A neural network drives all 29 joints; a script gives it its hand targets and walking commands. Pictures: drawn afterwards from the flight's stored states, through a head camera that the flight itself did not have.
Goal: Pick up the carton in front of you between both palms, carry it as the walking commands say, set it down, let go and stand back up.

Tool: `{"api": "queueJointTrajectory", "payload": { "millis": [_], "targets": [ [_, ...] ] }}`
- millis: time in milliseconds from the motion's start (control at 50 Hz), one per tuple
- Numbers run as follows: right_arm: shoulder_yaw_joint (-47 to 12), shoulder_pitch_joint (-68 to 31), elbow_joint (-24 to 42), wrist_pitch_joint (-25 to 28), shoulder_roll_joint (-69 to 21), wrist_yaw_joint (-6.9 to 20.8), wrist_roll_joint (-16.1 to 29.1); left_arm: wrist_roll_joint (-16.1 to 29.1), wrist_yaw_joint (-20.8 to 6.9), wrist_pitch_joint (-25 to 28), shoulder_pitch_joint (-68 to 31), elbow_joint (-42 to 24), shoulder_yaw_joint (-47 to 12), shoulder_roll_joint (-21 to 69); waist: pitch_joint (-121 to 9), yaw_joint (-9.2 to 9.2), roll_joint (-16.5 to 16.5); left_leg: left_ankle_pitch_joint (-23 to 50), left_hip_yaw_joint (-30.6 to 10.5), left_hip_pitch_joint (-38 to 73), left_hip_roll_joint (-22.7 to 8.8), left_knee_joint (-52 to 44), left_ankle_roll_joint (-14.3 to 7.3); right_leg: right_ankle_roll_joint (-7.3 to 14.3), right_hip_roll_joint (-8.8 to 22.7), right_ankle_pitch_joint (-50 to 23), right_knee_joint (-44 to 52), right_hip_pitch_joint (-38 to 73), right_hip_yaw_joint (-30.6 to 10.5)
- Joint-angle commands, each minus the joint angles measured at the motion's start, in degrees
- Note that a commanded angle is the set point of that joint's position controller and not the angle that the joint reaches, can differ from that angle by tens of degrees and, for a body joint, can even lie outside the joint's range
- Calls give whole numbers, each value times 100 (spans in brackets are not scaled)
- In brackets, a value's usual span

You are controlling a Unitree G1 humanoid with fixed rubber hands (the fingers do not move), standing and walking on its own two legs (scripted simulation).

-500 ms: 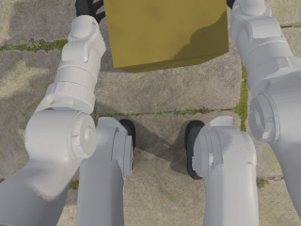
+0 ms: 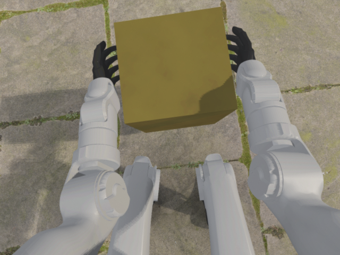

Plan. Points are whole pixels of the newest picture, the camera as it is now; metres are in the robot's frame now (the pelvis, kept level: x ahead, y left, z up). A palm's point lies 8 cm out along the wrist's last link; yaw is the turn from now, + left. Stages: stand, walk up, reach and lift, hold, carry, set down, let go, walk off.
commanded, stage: reach and lift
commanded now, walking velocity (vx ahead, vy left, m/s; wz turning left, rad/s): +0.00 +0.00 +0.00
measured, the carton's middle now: (174, 84) +0.50 -0.01 -0.14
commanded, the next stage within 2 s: none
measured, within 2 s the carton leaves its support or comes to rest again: neither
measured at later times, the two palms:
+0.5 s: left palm (65, 59) +0.47 +0.15 +0.08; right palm (276, 45) +0.47 -0.16 +0.08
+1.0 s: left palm out of the picture +0.43 +0.15 +0.24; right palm out of the picture +0.42 -0.15 +0.23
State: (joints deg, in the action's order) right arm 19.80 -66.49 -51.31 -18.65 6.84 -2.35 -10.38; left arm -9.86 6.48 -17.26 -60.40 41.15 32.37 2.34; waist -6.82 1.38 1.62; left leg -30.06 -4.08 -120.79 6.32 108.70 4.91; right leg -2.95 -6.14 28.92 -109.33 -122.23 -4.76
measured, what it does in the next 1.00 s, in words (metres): rises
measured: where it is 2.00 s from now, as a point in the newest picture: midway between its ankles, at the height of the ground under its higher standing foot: (178, 211)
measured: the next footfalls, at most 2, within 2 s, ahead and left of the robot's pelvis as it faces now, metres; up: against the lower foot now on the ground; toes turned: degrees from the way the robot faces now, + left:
none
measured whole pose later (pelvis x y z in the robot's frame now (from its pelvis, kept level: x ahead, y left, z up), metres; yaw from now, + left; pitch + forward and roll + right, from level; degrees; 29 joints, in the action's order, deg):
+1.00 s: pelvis +0.09 +0.00 +0.27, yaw -1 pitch +20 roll +0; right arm 17.7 -23.7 -34.2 -18.0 -5.7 -1.8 -11.4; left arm -11.3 3.4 -16.7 -23.2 32.4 20.6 8.8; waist -11.8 0.6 0.9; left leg -22.2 -7.8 -50.3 4.5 52.6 1.5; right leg -1.3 -4.4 21.6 -52.4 -50.7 -7.2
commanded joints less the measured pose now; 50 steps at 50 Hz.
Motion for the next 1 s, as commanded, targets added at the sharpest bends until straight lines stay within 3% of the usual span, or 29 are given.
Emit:
{"api": "queueJointTrajectory", "payload": {
  "millis": [0, 100, 300, 620, 980],
  "targets": [
    [-1818, -3091, 73, 107, -6057, 1374, 452, 477, -1518, -90, -3890, 381, -2785, 5584, -5196, -103, -418, 339, 993, 2559, 441, -1326, -293, 283, -313, -209, 1575, 3366, 883],
    [-1851, -2800, 267, 72, -6222, 1446, 404, 449, -1595, -148, -3537, 301, -2922, 5808, -5591, -164, -289, 580, 970, 3133, 451, -1774, -249, 251, -313, -531, 1961, 3885, 888],
    [-2872, -2098, 1152, 9, -6738, 1484, 900, 827, -1614, -197, -2616, -221, -3911, 6252, -6065, -119, -297, 1240, 819, 4387, 444, -2530, -207, 163, -340, -1254, 2622, 5079, 828],
    [-3002, -389, 1222, 148, -6988, 1389, 733, 691, -1614, -61, -788, -111, -4132, 6423, -4555, -132, -239, 1386, 396, 6081, 346, -4258, -287, 200, -276, -1439, 4322, 6797, 453],
    [-3447, 1528, 1802, 152, -7039, 1364, 623, 478, -1711, -75, 1250, -466, -4576, 6381, -3072, -117, -227, 2570, -35, 8800, 78, -6555, -393, 246, -81, -2593, 6597, 9422, 38]
  ]
}}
